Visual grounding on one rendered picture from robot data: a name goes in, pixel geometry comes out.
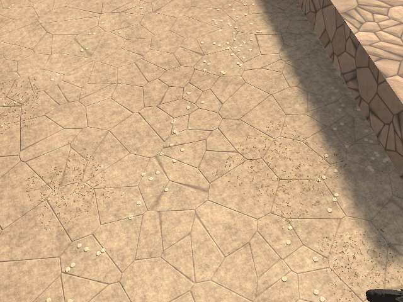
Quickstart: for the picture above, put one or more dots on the right robot hand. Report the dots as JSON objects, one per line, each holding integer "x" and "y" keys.
{"x": 384, "y": 295}

